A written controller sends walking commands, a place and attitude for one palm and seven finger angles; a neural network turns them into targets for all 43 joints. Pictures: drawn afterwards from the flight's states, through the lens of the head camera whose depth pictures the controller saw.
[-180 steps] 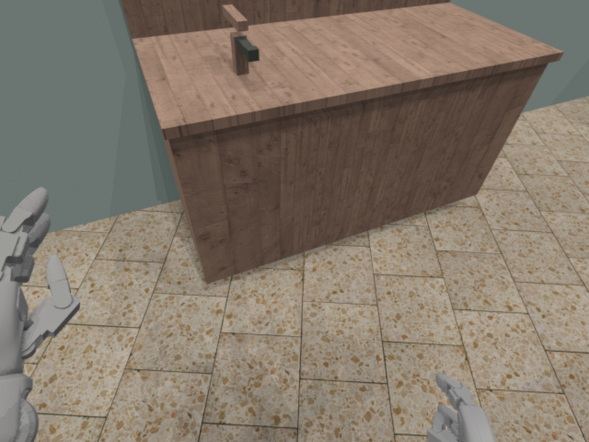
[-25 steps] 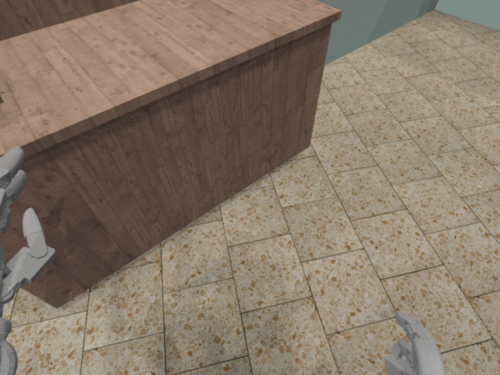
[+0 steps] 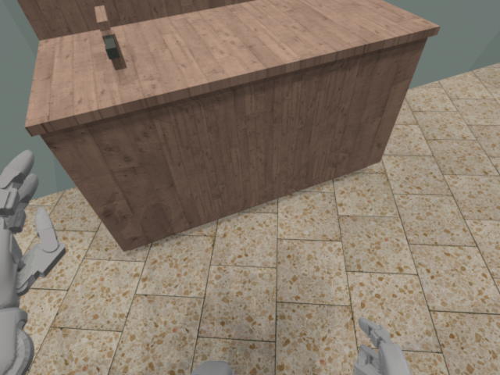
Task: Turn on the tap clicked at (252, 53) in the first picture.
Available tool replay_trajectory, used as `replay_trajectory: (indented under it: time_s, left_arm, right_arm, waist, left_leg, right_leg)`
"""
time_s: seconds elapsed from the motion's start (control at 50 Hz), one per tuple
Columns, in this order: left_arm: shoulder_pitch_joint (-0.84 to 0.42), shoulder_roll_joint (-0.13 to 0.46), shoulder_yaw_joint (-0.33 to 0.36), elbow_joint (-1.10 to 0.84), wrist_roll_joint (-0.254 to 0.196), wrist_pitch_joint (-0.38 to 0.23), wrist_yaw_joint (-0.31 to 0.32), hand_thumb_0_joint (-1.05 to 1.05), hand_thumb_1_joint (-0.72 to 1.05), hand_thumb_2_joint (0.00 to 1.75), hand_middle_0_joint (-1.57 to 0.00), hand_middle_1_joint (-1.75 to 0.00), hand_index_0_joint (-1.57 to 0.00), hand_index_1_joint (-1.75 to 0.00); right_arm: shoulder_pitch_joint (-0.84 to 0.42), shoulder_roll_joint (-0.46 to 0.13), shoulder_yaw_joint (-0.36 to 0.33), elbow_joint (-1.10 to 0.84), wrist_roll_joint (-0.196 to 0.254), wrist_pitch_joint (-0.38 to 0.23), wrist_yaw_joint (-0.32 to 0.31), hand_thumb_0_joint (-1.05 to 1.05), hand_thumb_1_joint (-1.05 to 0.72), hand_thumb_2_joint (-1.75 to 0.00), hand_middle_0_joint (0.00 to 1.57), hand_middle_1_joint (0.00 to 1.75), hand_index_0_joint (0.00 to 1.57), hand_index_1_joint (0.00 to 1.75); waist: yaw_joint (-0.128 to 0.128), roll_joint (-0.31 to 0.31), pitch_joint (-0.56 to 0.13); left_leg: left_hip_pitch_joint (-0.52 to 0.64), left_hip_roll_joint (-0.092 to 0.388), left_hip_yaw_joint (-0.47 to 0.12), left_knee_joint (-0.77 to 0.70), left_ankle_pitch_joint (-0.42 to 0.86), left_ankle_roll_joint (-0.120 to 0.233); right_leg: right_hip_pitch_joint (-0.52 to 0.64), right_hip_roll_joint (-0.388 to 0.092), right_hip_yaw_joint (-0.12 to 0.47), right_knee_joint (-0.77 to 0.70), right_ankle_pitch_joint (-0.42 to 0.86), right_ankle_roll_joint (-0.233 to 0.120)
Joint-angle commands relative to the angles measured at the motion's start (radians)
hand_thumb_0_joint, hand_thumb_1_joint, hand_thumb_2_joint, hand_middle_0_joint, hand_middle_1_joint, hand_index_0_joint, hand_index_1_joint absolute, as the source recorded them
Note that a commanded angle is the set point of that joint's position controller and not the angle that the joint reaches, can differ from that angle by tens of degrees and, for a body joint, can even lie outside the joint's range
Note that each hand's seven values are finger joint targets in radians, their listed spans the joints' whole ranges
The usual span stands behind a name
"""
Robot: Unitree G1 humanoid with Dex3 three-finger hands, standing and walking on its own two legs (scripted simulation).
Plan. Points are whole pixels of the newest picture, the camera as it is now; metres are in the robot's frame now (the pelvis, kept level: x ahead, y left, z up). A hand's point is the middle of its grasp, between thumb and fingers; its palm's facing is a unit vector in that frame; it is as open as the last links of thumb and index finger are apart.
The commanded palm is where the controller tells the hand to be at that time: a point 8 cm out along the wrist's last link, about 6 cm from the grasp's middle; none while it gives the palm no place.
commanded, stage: take the last steps up to it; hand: left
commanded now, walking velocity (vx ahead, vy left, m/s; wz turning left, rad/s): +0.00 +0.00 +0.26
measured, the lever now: (112, 51) +0.85 +0.46 +0.12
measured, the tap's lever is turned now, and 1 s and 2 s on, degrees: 0 0 0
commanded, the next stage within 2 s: none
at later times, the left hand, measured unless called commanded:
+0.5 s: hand out of the picture +0.14 +0.28 +0.19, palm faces +0.53 -0.77 -0.36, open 7.4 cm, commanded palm +0.09 +0.31 +0.19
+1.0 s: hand (22, 233) +0.23 +0.29 +0.18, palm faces +0.52 -0.77 -0.37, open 7.4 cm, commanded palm +0.16 +0.32 +0.19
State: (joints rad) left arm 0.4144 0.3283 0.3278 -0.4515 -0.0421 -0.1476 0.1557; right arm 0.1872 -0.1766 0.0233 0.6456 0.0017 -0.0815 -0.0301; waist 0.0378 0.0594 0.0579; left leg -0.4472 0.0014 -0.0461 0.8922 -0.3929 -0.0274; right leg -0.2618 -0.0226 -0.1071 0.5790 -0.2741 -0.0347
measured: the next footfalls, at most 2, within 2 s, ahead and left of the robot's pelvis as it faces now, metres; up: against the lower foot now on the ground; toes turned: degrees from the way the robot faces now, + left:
left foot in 0.26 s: -0.03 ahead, +0.14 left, +0.00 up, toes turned +11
right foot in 0.58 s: +0.06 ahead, -0.09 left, +0.00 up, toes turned -3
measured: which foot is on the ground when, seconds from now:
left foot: up 0.00-0.24, down 0.26-0.58, up 0.60-0.86, down 0.88-1.00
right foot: down 0.00-0.26, up 0.28-0.56, down 0.58-0.90, up 0.92-1.00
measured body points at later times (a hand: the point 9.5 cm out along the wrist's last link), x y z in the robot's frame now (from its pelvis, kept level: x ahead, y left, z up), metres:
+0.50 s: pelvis -0.04 +0.01 +0.01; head -0.06 +0.01 +0.46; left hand +0.11 +0.32 +0.21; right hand +0.13 -0.18 -0.08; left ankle -0.07 +0.13 -0.73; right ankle +0.01 -0.10 -0.69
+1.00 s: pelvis +0.03 +0.03 +0.00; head +0.04 +0.04 +0.45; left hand +0.19 +0.33 +0.20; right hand +0.21 -0.22 -0.07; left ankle +0.03 +0.14 -0.73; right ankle +0.01 -0.09 -0.68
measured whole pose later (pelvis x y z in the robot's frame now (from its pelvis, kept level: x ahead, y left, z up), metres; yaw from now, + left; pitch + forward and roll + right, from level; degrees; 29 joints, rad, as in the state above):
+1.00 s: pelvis +0.03 +0.03 +0.00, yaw +6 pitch -1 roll +0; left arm 0.42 0.37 0.38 -0.48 -0.01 -0.23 0.18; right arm 0.22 -0.21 -0.04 0.62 0.00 -0.09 -0.08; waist -0.02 -0.03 0.03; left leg -0.26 0.07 0.14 0.56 -0.28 0.02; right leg -0.38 -0.05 -0.09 0.95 -0.48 0.01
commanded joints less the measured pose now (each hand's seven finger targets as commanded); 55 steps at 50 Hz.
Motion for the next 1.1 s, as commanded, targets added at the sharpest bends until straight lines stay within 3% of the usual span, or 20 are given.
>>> replay_trajectory:
  time_s: [0.0,0.04,0.14,0.2,0.22,0.24,0.28,0.36,0.5,0.54,0.58,0.6,0.68,0.82,0.84,0.88,0.9,0.92,1.0,1.08]
  left_arm:
    - [-0.072,0.207,0.113,-0.23,0.004,-0.073,0.014,0.0,0.9,0.9,-0.2,-0.3,-0.2,-0.3]
    - [-0.041,0.23,0.145,-0.236,0.01,-0.091,0.023,0.0,0.9,0.9,-0.2,-0.3,-0.2,-0.3]
    - [0.013,0.227,0.164,-0.284,0.013,-0.107,0.043,0.0,0.9,0.9,-0.2,-0.3,-0.2,-0.3]
    - [-0.001,0.187,0.133,-0.277,0.007,-0.105,0.052,0.0,0.9,0.9,-0.2,-0.3,-0.2,-0.3]
    - [-0.035,0.181,0.12,-0.295,0.003,-0.114,0.05,0.0,0.9,0.9,-0.2,-0.3,-0.2,-0.3]
    - [-0.057,0.165,0.11,-0.307,0.008,-0.129,0.05,0.0,0.9,0.9,-0.2,-0.3,-0.2,-0.3]
    - [-0.078,0.227,0.144,-0.229,0.037,-0.149,0.033,0.0,0.9,0.9,-0.2,-0.3,-0.2,-0.3]
    - [-0.078,0.148,0.056,-0.252,0.048,-0.141,0.01,0.0,0.9,0.9,-0.2,-0.3,-0.2,-0.3]
    - [-0.121,0.178,0.084,-0.186,0.039,-0.111,0.012,0.0,0.9,0.9,-0.2,-0.3,-0.2,-0.3]
    - [-0.116,0.205,0.107,-0.162,0.044,-0.105,0.016,0.0,0.9,0.9,-0.2,-0.3,-0.2,-0.3]
    - [-0.114,0.239,0.136,-0.147,0.035,-0.098,0.019,0.0,0.9,0.9,-0.2,-0.3,-0.2,-0.3]
    - [-0.129,0.239,0.137,-0.162,0.023,-0.11,0.012,0.0,0.9,0.9,-0.2,-0.3,-0.2,-0.3]
    - [-0.061,0.234,0.158,-0.254,0.022,-0.132,0.009,0.0,0.9,0.9,-0.2,-0.3,-0.2,-0.3]
    - [-0.013,0.205,0.147,-0.282,0.019,-0.126,0.046,0.0,0.9,0.9,-0.2,-0.3,-0.2,-0.3]
    - [-0.03,0.196,0.136,-0.275,0.019,-0.127,0.045,0.0,0.9,0.9,-0.2,-0.3,-0.2,-0.3]
    - [-0.067,0.168,0.113,-0.285,0.019,-0.137,0.039,0.0,0.9,0.9,-0.2,-0.3,-0.2,-0.3]
    - [-0.076,0.197,0.126,-0.252,0.032,-0.146,0.035,0.0,0.9,0.9,-0.2,-0.3,-0.2,-0.3]
    - [-0.076,0.208,0.132,-0.247,0.041,-0.149,0.031,0.0,0.9,0.9,-0.2,-0.3,-0.2,-0.3]
    - [0.011,0.18,0.113,-0.326,0.034,-0.144,0.019,0.0,0.9,0.9,-0.2,-0.3,-0.2,-0.3]
    - [0.052,0.193,0.138,-0.274,0.027,-0.124,0.021,0.0,0.9,0.9,-0.2,-0.3,-0.2,-0.3]
  right_arm:
    - [-0.116,-0.101,-0.042,-0.175,0.003,-0.04,-0.034,0.0,-0.9,-0.9,0.2,0.3,0.2,0.3]
    - [-0.114,-0.109,-0.046,-0.176,-0.004,-0.041,-0.05,0.0,-0.9,-0.9,0.2,0.3,0.2,0.3]
    - [-0.076,-0.119,-0.063,-0.193,-0.016,-0.047,-0.049,0.0,-0.9,-0.9,0.2,0.3,0.2,0.3]
    - [-0.032,-0.122,-0.069,-0.196,-0.008,-0.047,-0.056,0.0,-0.9,-0.9,0.2,0.3,0.2,0.3]
    - [-0.02,-0.145,-0.077,-0.204,-0.005,-0.048,-0.062,0.0,-0.9,-0.9,0.2,0.3,0.2,0.3]
    - [-0.034,-0.175,-0.082,-0.21,-0.002,-0.051,-0.06,0.0,-0.9,-0.9,0.2,0.3,0.2,0.3]
    - [-0.024,-0.146,-0.081,-0.159,0.002,-0.067,-0.049,0.0,-0.9,-0.9,0.2,0.3,0.2,0.3]
    - [-0.041,-0.149,-0.079,-0.139,0.01,-0.088,-0.033,0.0,-0.9,-0.9,0.2,0.3,0.2,0.3]
    - [-0.063,-0.14,-0.055,-0.133,-0.007,-0.081,-0.046,0.0,-0.9,-0.9,0.2,0.3,0.2,0.3]
    - [-0.069,-0.13,-0.054,-0.13,-0.007,-0.064,-0.044,0.0,-0.9,-0.9,0.2,0.3,0.2,0.3]
    - [-0.085,-0.12,-0.063,-0.156,0.003,-0.057,-0.032,0.0,-0.9,-0.9,0.2,0.3,0.2,0.3]
    - [-0.091,-0.135,-0.073,-0.15,0.0,-0.055,-0.027,0.0,-0.9,-0.9,0.2,0.3,0.2,0.3]
    - [-0.106,-0.103,-0.043,-0.145,0.001,-0.017,-0.03,0.0,-0.9,-0.9,0.2,0.3,0.2,0.3]
    - [-0.055,-0.113,-0.061,-0.182,-0.01,-0.039,-0.063,0.0,-0.9,-0.9,0.2,0.3,0.2,0.3]
    - [-0.039,-0.127,-0.07,-0.183,-0.006,-0.038,-0.069,0.0,-0.9,-0.9,0.2,0.3,0.2,0.3]
    - [-0.036,-0.164,-0.082,-0.196,0.008,-0.039,-0.069,0.0,-0.9,-0.9,0.2,0.3,0.2,0.3]
    - [-0.047,-0.137,-0.066,-0.18,-0.002,-0.048,-0.065,0.0,-0.9,-0.9,0.2,0.3,0.2,0.3]
    - [-0.047,-0.134,-0.07,-0.174,-0.004,-0.058,-0.058,0.0,-0.9,-0.9,0.2,0.3,0.2,0.3]
    - [-0.033,-0.144,-0.083,-0.161,0.004,-0.079,-0.037,0.0,-0.9,-0.9,0.2,0.3,0.2,0.3]
    - [-0.037,-0.14,-0.07,-0.164,0.0,-0.075,-0.035,0.0,-0.9,-0.9,0.2,0.3,0.2,0.3]
  waist:
    - [-0.035,-0.199,-0.085]
    - [-0.031,-0.195,-0.103]
    - [-0.005,-0.215,-0.171]
    - [-0.044,-0.147,-0.199]
    - [-0.06,-0.007,-0.182]
    - [-0.053,0.246,-0.134]
    - [-0.055,0.223,-0.085]
    - [-0.043,0.165,-0.015]
    - [-0.036,0.118,-0.077]
    - [-0.033,-0.002,-0.122]
    - [-0.014,-0.364,-0.141]
    - [-0.018,-0.313,-0.091]
    - [-0.04,-0.169,-0.099]
    - [-0.036,-0.111,-0.147]
    - [-0.045,-0.071,-0.139]
    - [-0.055,0.244,-0.122]
    - [-0.068,0.284,-0.086]
    - [-0.064,0.226,-0.055]
    - [-0.044,0.161,-0.125]
    - [-0.051,0.181,-0.12]
  left_leg:
    - [-0.06,0.021,0.027,0.287,-0.013,-0.024]
    - [-0.005,0.028,0.069,0.146,-0.011,-0.014]
    - [0.078,0.028,0.149,-0.197,-0.083,0.025]
    - [0.267,0.004,0.187,-0.484,-0.01,0.045]
    - [0.345,0.086,0.064,-0.58,-0.035,0.088]
    - [0.423,0.283,-0.203,-0.641,0.028,0.168]
    - [0.319,0.425,-0.407,-0.691,-0.013,0.284]
    - [0.199,0.274,-0.093,-0.652,0.054,0.209]
    - [0.158,0.244,-0.003,-0.526,0.034,0.142]
    - [0.013,0.186,0.069,-0.295,-0.014,0.105]
    - [-0.249,0.017,0.123,0.201,-0.184,0.034]
    - [-0.224,0.055,0.033,0.281,-0.135,0.02]
    - [-0.068,0.122,0.071,0.116,-0.014,0.009]
    - [0.258,0.036,0.234,-0.413,0.106,0.025]
    - [0.307,0.062,0.198,-0.463,0.092,0.038]
    - [0.428,0.323,-0.2,-0.595,0.093,0.159]
    - [0.37,0.427,-0.368,-0.688,0.035,0.235]
    - [0.353,0.437,-0.378,-0.68,0.074,0.266]
    - [0.412,0.329,-0.08,-0.57,0.402,0.207]
    - [0.31,0.288,0.044,-0.553,0.397,0.155]
  right_leg:
    - [0.002,-0.304,0.22,-0.31,0.124,-0.084]
    - [0.018,-0.282,0.162,-0.294,0.182,-0.076]
    - [0.096,-0.319,0.241,-0.312,-0.072,-0.106]
    - [0.049,-0.235,0.182,-0.194,-0.199,-0.044]
    - [-0.052,-0.155,0.128,-0.025,-0.214,0.001]
    - [-0.256,-0.028,0.006,0.21,-0.221,0.054]
    - [-0.394,-0.044,0.078,0.503,-0.258,0.055]
    - [-0.305,-0.054,0.015,0.419,-0.106,0.07]
    - [0.047,0.024,-0.089,-0.064,-0.072,0.07]
    - [0.241,-0.057,0.042,-0.167,-0.085,0.014]
    - [0.293,-0.401,0.645,-0.364,-0.273,-0.168]
    - [0.16,-0.406,0.662,-0.42,-0.417,-0.176]
    - [-0.008,-0.323,0.273,-0.374,-0.233,-0.137]
    - [0.011,-0.199,0.157,-0.209,-0.164,-0.069]
    - [-0.013,-0.171,0.139,-0.125,-0.154,-0.045]
    - [-0.248,-0.011,-0.006,0.241,-0.225,0.042]
    - [-0.324,-0.014,0.025,0.438,-0.323,0.041]
    - [-0.376,-0.054,0.079,0.501,-0.278,0.039]
    - [-0.335,-0.061,0.015,0.35,-0.162,0.058]
    - [-0.135,-0.012,-0.077,0.107,-0.074,0.062]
